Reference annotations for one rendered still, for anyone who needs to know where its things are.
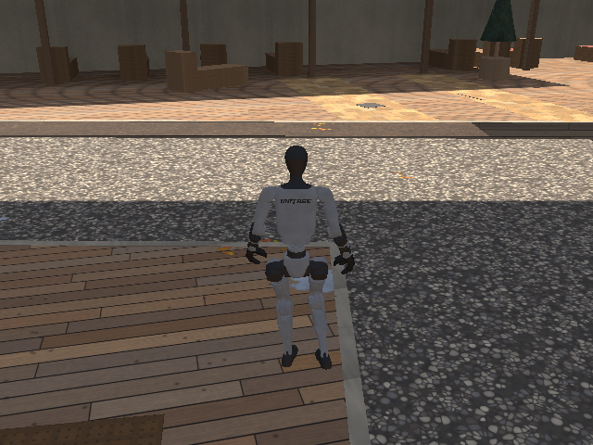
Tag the robot right upper arm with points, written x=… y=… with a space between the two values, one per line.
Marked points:
x=325 y=195

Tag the robot left upper arm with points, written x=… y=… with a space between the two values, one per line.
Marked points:
x=267 y=195

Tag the right robot hand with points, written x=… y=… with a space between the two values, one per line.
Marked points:
x=350 y=263

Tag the robot torso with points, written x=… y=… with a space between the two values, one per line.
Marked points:
x=296 y=221

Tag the right robot forearm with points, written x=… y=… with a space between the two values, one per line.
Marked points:
x=342 y=244

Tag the left robot forearm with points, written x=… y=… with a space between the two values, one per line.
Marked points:
x=253 y=240

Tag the robot head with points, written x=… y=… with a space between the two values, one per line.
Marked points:
x=296 y=158

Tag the left robot hand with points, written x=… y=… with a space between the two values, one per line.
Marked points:
x=259 y=251

